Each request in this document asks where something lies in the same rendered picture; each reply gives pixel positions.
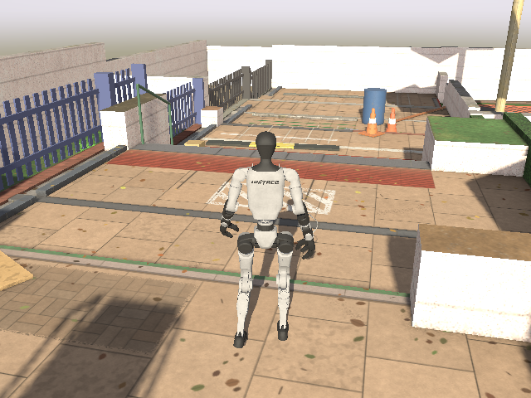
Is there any robot left hand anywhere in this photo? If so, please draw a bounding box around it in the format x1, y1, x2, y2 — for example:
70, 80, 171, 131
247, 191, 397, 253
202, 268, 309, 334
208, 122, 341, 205
220, 223, 239, 238

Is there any right robot forearm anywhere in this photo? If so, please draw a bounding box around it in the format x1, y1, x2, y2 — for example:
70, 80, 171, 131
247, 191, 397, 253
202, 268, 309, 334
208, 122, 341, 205
297, 202, 314, 240

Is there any left robot foot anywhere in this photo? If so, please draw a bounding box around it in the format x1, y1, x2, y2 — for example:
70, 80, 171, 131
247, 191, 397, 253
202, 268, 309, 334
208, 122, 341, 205
233, 331, 247, 348

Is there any robot right hand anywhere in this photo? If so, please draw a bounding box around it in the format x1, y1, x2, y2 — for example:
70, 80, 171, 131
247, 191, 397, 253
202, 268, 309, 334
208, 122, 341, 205
295, 238, 315, 260

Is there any left robot forearm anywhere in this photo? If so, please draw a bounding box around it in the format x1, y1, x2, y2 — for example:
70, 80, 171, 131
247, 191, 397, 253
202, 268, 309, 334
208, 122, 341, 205
221, 199, 235, 227

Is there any right robot upper arm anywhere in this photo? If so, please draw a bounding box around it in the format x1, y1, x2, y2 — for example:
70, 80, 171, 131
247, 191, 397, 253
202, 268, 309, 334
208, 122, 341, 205
283, 167, 305, 215

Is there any robot left thigh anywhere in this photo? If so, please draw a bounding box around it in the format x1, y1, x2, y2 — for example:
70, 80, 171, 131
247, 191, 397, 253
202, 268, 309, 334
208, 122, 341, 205
237, 232, 254, 293

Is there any left robot upper arm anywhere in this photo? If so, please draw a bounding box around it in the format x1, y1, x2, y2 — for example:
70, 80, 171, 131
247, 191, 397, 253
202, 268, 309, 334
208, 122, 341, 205
226, 167, 249, 212

